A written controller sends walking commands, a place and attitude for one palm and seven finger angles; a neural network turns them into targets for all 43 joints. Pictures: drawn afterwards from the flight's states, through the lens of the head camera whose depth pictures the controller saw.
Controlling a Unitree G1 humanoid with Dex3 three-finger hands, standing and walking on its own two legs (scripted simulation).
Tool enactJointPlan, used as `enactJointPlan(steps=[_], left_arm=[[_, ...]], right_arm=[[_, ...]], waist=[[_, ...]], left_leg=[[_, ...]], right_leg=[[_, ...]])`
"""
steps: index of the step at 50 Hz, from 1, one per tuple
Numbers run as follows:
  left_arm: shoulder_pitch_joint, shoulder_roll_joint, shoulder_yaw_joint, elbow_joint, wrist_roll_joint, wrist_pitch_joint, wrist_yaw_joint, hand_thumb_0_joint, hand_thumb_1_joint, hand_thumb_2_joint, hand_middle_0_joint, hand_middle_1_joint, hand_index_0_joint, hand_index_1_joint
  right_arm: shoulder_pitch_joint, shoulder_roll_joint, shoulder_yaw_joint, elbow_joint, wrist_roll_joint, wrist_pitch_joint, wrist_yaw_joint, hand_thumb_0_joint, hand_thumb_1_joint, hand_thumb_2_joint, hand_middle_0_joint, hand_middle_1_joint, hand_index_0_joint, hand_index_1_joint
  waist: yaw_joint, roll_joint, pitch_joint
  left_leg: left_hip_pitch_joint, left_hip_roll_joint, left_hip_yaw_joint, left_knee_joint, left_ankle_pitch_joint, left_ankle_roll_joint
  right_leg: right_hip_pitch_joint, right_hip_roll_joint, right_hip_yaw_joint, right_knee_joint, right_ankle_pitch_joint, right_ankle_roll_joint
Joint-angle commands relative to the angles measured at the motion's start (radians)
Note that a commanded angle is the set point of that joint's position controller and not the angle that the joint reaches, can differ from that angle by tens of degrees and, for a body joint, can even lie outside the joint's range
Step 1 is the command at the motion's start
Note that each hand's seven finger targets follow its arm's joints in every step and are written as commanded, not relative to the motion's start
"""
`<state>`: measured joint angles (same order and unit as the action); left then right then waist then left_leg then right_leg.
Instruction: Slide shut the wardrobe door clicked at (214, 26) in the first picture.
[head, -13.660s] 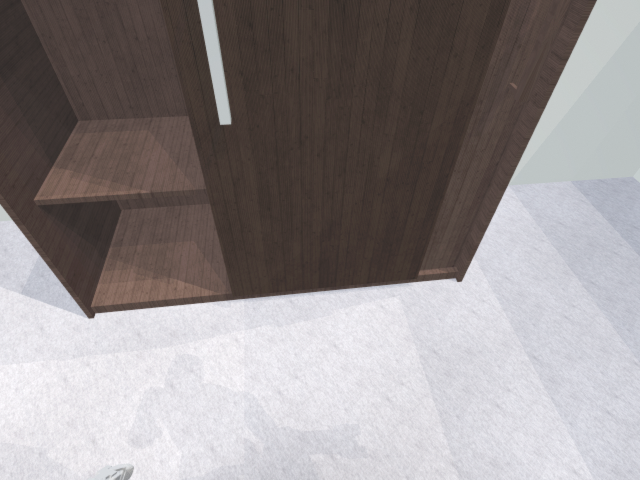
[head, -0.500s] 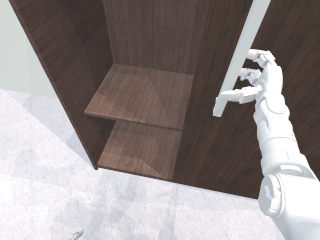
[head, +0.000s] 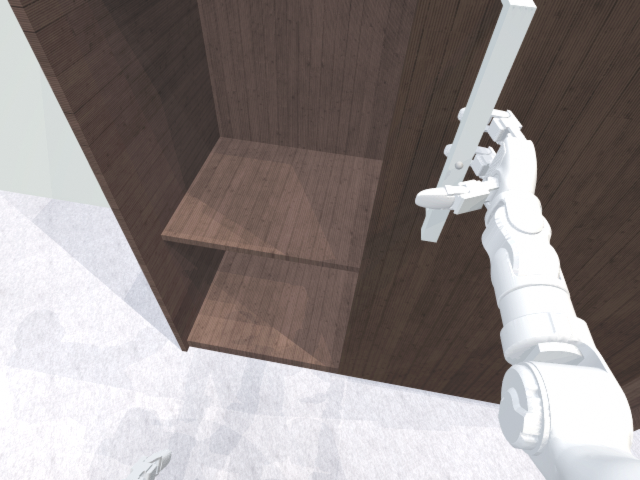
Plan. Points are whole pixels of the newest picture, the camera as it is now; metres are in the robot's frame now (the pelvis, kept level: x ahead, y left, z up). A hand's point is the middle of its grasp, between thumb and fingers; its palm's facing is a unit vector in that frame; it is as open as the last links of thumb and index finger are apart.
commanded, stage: slide the fingers in behind the handle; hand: right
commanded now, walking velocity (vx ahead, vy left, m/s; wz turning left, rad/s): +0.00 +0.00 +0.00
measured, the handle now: (461, 138) +0.51 -0.11 +0.19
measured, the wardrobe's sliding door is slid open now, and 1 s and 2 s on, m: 0.50 0.50 0.50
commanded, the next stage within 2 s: grip the handle and tug to test in 0.72 s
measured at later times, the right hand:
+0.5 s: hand (444, 163) +0.46 -0.09 +0.19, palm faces +0.06 +1.00 +0.01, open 14.0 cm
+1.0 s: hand (445, 163) +0.46 -0.09 +0.19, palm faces +0.05 +1.00 +0.01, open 13.3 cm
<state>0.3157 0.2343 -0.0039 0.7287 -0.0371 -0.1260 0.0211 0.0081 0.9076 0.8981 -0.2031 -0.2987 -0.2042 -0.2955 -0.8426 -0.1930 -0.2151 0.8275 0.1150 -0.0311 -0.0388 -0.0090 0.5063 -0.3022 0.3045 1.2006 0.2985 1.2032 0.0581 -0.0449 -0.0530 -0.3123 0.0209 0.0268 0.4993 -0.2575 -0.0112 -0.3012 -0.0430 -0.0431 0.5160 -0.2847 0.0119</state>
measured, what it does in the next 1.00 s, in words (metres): stands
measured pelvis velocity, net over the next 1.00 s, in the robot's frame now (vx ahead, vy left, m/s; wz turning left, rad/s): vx -0.01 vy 0.00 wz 0.00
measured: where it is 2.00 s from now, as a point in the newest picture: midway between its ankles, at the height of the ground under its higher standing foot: outside the picture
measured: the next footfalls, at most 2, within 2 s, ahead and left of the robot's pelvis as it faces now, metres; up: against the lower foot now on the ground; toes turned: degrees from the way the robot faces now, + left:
none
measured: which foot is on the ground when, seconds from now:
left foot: down 0.00-1.00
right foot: down 0.00-1.00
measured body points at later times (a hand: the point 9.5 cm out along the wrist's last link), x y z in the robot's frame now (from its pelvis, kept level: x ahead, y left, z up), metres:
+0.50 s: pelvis -0.01 +0.00 +0.00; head +0.01 +0.02 +0.45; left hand +0.06 +0.25 -0.12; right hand +0.45 -0.14 +0.19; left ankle +0.00 +0.13 -0.74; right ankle -0.02 -0.13 -0.74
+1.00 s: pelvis -0.01 +0.00 +0.00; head +0.01 +0.01 +0.45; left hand +0.07 +0.25 -0.12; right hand +0.45 -0.14 +0.19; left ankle +0.00 +0.13 -0.74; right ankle -0.02 -0.13 -0.74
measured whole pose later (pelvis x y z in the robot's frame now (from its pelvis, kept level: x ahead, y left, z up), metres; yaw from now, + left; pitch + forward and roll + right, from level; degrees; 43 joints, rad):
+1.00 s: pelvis -0.01 +0.00 +0.00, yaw +0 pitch +4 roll +0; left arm 0.33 0.23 0.00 0.74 -0.03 -0.14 0.02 0.01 0.91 0.90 -0.20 -0.30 -0.20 -0.30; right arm -0.89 -0.17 -0.19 0.88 0.10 -0.06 -0.08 -0.01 0.39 -0.35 0.32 1.22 0.31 1.22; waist 0.07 -0.04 -0.04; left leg -0.33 0.02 0.02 0.50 -0.24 -0.01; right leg -0.31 -0.04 -0.05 0.52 -0.27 0.01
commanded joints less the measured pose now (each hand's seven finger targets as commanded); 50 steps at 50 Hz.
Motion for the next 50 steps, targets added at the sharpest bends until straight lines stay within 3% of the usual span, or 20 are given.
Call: enactJointPlan(steps=[1,2,5,10,14,17,20,22,25,27,31,33,35,37,41,43,44,46,48,50], left_arm=[[0.014,0.124,0.038,-0.109,-0.002,-0.042,0.012,0.0,0.9,0.9,-0.2,-0.3,-0.2,-0.3],[0.018,0.129,0.038,-0.105,0.003,-0.038,0.013,0.0,0.9,0.9,-0.2,-0.3,-0.2,-0.3],[0.016,0.12,0.035,-0.11,0.001,-0.043,0.013,0.0,0.9,0.9,-0.2,-0.3,-0.2,-0.3],[0.023,0.118,0.039,-0.106,0.004,-0.05,0.006,0.0,0.9,0.9,-0.2,-0.3,-0.2,-0.3],[0.024,0.125,0.041,-0.106,0.005,-0.04,0.005,0.0,0.9,0.9,-0.2,-0.3,-0.2,-0.3],[0.018,0.122,0.039,-0.108,0.006,-0.037,0.006,0.0,0.9,0.9,-0.2,-0.3,-0.2,-0.3],[0.014,0.117,0.042,-0.108,0.002,-0.045,0.006,0.0,0.9,0.9,-0.2,-0.3,-0.2,-0.3],[0.022,0.127,0.042,-0.1,0.007,-0.042,0.011,0.0,0.9,0.9,-0.2,-0.3,-0.2,-0.3],[0.021,0.123,0.037,-0.099,0.002,-0.045,0.012,0.0,0.9,0.9,-0.2,-0.3,-0.2,-0.3],[0.031,0.128,0.039,-0.094,0.006,-0.043,0.013,0.0,0.9,0.9,-0.2,-0.3,-0.2,-0.3],[0.033,0.121,0.044,-0.1,0.004,-0.058,0.008,0.0,0.9,0.9,-0.2,-0.3,-0.2,-0.3],[0.036,0.126,0.043,-0.101,0.003,-0.054,0.006,0.0,0.9,0.9,-0.2,-0.3,-0.2,-0.3],[0.032,0.123,0.043,-0.1,0.0,-0.055,0.005,0.0,0.9,0.9,-0.2,-0.3,-0.2,-0.3],[0.036,0.129,0.045,-0.1,0.005,-0.052,0.006,0.0,0.9,0.9,-0.2,-0.3,-0.2,-0.3],[0.031,0.124,0.043,-0.099,0.001,-0.053,0.006,0.0,0.9,0.9,-0.2,-0.3,-0.2,-0.3],[0.031,0.127,0.044,-0.103,0.004,-0.054,0.007,0.0,0.9,0.9,-0.2,-0.3,-0.2,-0.3],[0.024,0.121,0.044,-0.106,0.003,-0.056,0.006,0.0,0.9,0.9,-0.2,-0.3,-0.2,-0.3],[0.029,0.119,0.042,-0.095,0.003,-0.059,0.005,0.0,0.9,0.9,-0.2,-0.3,-0.2,-0.3],[0.034,0.129,0.043,-0.095,0.004,-0.056,0.005,0.0,0.9,0.9,-0.2,-0.3,-0.2,-0.3],[0.028,0.121,0.041,-0.096,0.004,-0.057,0.004,0.0,0.9,0.9,-0.2,-0.3,-0.2,-0.3]], right_arm=[[-0.54,-0.162,-0.005,-0.213,-0.003,-0.067,-0.012,0.0,0.5,-0.3,0.3,1.2,0.3,1.2],[-0.532,-0.195,-0.028,-0.198,-0.008,-0.069,-0.017,0.0,0.5,-0.3,0.3,1.2,0.3,1.2],[-0.577,-0.153,0.007,-0.206,-0.009,-0.079,-0.018,0.0,0.5,-0.3,0.3,1.2,0.3,1.2],[-0.56,-0.144,0.003,-0.224,-0.008,-0.094,-0.028,0.0,0.5,-0.3,0.3,1.2,0.3,1.2],[-0.532,-0.175,-0.025,-0.192,-0.018,-0.081,-0.042,0.0,0.5,-0.3,0.3,1.2,0.3,1.2],[-0.545,-0.172,-0.013,-0.212,-0.028,-0.086,-0.048,0.0,0.5,-0.3,0.3,1.2,0.3,1.2],[-0.584,-0.126,0.021,-0.231,-0.017,-0.094,-0.048,0.0,0.5,-0.3,0.3,1.2,0.3,1.2],[-0.539,-0.192,-0.04,-0.19,-0.015,-0.092,-0.05,0.0,0.5,-0.3,0.3,1.2,0.3,1.2],[-0.565,-0.168,-0.01,-0.168,-0.021,-0.092,-0.043,0.0,0.5,-0.3,0.3,1.2,0.3,1.2],[-0.574,-0.196,-0.028,-0.145,-0.027,-0.096,-0.045,0.0,0.5,-0.3,0.3,1.2,0.3,1.2],[-0.591,-0.154,-0.003,-0.201,-0.013,-0.119,-0.033,0.0,0.5,-0.3,0.3,1.2,0.3,1.2],[-0.55,-0.157,-0.01,-0.177,-0.009,-0.115,-0.029,0.0,0.5,-0.3,0.3,1.2,0.3,1.2],[-0.565,-0.132,0.017,-0.177,-0.013,-0.108,-0.028,0.0,0.5,-0.3,0.3,1.2,0.3,1.2],[-0.542,-0.187,-0.031,-0.182,-0.019,-0.103,-0.035,0.0,0.5,-0.3,0.3,1.2,0.3,1.2],[-0.596,-0.147,0.013,-0.196,-0.018,-0.098,-0.037,0.0,0.5,-0.3,0.3,1.2,0.3,1.2],[-0.586,-0.178,-0.018,-0.22,-0.022,-0.108,-0.046,0.0,0.407,-0.34,0.31,1.213,0.31,1.213],[-0.597,-0.146,0.011,-0.24,-0.022,-0.113,-0.043,0.0,0.36,-0.36,0.315,1.22,0.315,1.22],[-0.597,-0.118,0.03,-0.199,-0.018,-0.107,-0.045,0.0,0.267,-0.4,0.325,1.233,0.325,1.233],[-0.583,-0.15,0.0,-0.183,-0.02,-0.101,-0.052,0.0,0.173,-0.44,0.335,1.247,0.335,1.247],[-0.585,-0.119,0.022,-0.184,-0.02,-0.096,-0.054,0.0,0.08,-0.48,0.345,1.26,0.345,1.26]], waist=[[0.011,0.103,-0.283],[0.005,0.101,-0.279],[0.016,0.08,-0.3],[0.006,0.071,-0.347],[0.003,0.117,-0.31],[-0.003,0.06,-0.304],[0.016,0.077,-0.309],[-0.002,0.097,-0.303],[0.013,0.095,-0.27],[0.011,0.09,-0.273],[0.012,0.056,-0.342],[0.011,0.109,-0.329],[0.018,0.087,-0.29],[-0.004,0.072,-0.313],[0.02,0.081,-0.284],[0.008,0.075,-0.326],[0.013,0.045,-0.336],[0.024,0.07,-0.298],[0.016,0.098,-0.302],[0.014,0.065,-0.306]], left_leg=[[0.107,-0.037,0.018,-0.043,0.344,0.019],[0.121,-0.034,0.017,-0.045,0.331,0.022],[0.106,-0.035,0.013,-0.045,0.321,0.019],[0.128,-0.037,0.017,-0.033,0.36,0.023],[0.134,-0.035,0.014,-0.041,0.347,0.017],[0.138,-0.03,0.012,-0.045,0.324,0.023],[0.112,-0.036,0.01,-0.051,0.313,0.018],[0.136,-0.035,0.01,-0.053,0.304,0.022],[0.107,-0.034,0.009,-0.059,0.279,0.016],[0.11,-0.031,0.006,-0.062,0.256,0.018],[0.119,-0.037,0.006,-0.046,0.326,0.022],[0.126,-0.039,0.011,-0.047,0.329,0.018],[0.101,-0.037,0.011,-0.053,0.309,0.018],[0.126,-0.034,0.012,-0.049,0.304,0.024],[0.091,-0.036,0.012,-0.056,0.279,0.019],[0.112,-0.037,0.01,-0.047,0.292,0.022],[0.106,-0.037,0.01,-0.046,0.302,0.022],[0.08,-0.039,0.016,-0.049,0.284,0.02],[0.09,-0.039,0.016,-0.047,0.276,0.02],[0.085,-0.037,0.015,-0.045,0.284,0.022]], right_leg=[[0.116,0.032,0.001,-0.037,0.28,-0.038],[0.104,0.033,0.003,-0.04,0.273,-0.038],[0.117,0.034,0.001,-0.04,0.26,-0.038],[0.139,0.034,0.003,-0.035,0.301,-0.034],[0.099,0.033,-0.004,-0.045,0.275,-0.038],[0.102,0.036,-0.004,-0.047,0.263,-0.035],[0.124,0.034,-0.006,-0.046,0.248,-0.038],[0.103,0.034,-0.003,-0.051,0.245,-0.038],[0.09,0.034,-0.007,-0.055,0.211,-0.038],[0.085,0.035,-0.004,-0.055,0.197,-0.039],[0.139,0.033,-0.006,-0.041,0.264,-0.037],[0.12,0.031,-0.007,-0.047,0.261,-0.037],[0.111,0.032,-0.007,-0.048,0.242,-0.037],[0.11,0.033,-0.002,-0.05,0.251,-0.035],[0.107,0.031,-0.003,-0.051,0.224,-0.037],[0.123,0.031,0.0,-0.05,0.246,-0.036],[0.141,0.031,-0.003,-0.046,0.259,-0.035],[0.133,0.028,0.003,-0.046,0.243,-0.033],[0.118,0.027,0.005,-0.052,0.235,-0.033],[0.125,0.03,0.002,-0.047,0.243,-0.032]])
